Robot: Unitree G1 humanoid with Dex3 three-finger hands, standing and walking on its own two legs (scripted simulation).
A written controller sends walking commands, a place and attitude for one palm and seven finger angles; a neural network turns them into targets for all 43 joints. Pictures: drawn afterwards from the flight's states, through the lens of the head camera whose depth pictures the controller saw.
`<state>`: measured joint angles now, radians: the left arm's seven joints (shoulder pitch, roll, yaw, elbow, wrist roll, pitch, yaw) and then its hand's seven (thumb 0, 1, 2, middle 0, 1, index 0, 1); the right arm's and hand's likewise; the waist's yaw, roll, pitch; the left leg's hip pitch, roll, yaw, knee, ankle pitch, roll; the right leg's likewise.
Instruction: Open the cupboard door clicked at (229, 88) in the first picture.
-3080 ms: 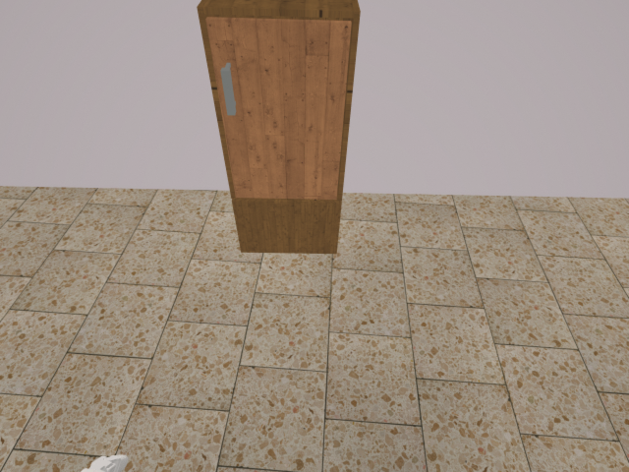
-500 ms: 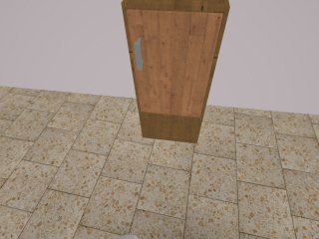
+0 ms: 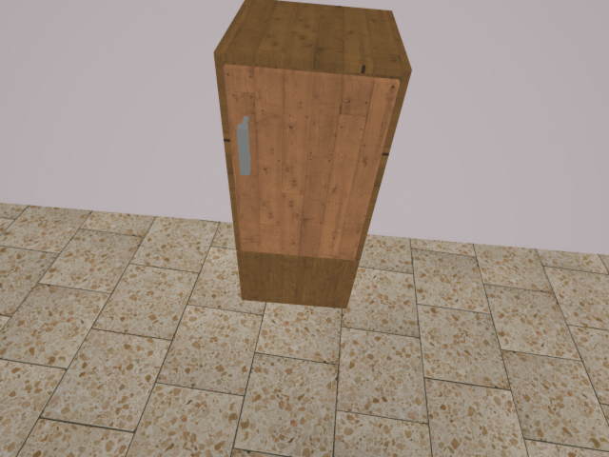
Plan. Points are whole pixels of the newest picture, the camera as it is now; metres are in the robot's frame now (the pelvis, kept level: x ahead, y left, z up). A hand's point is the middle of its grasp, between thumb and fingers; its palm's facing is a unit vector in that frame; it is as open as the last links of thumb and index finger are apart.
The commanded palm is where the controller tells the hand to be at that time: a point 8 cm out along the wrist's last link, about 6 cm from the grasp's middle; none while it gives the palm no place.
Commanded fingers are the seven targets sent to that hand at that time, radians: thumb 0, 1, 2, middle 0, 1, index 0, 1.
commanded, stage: take the last steps up to it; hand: left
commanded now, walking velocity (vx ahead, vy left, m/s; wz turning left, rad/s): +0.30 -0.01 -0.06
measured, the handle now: (245, 145) +0.77 +0.19 -0.03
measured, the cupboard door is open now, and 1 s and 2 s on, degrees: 0 0 0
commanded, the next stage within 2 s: come to a stop and stand still in 0.48 s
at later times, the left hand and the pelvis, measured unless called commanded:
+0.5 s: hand (230, 456) +0.17 +0.12 -0.17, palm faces +0.05 -0.98 -0.20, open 7.2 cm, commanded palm none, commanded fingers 0.00 0.90 0.90 -0.20 -0.30 -0.20 -0.30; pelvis +0.14 -0.06 +0.00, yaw +0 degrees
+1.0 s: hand (215, 429) +0.21 +0.15 -0.19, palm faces +0.03 -0.97 -0.26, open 7.4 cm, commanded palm none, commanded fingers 0.00 0.90 0.90 -0.20 -0.30 -0.20 -0.30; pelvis +0.18 -0.05 -0.01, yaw -2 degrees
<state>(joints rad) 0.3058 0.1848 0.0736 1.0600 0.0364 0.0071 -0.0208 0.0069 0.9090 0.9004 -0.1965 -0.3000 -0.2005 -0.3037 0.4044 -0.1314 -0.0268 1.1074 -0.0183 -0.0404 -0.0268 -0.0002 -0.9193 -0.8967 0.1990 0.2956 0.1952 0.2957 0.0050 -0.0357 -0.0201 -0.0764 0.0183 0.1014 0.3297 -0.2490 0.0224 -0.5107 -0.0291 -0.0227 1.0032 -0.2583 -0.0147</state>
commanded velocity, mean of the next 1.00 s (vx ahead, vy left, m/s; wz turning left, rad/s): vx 0.05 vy -0.02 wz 0.02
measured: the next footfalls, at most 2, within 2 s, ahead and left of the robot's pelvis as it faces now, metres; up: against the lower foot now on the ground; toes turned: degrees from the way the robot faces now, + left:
right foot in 0.22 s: +0.17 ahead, -0.16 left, +0.00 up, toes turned -10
left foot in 0.66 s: +0.30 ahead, +0.08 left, +0.00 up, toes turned +8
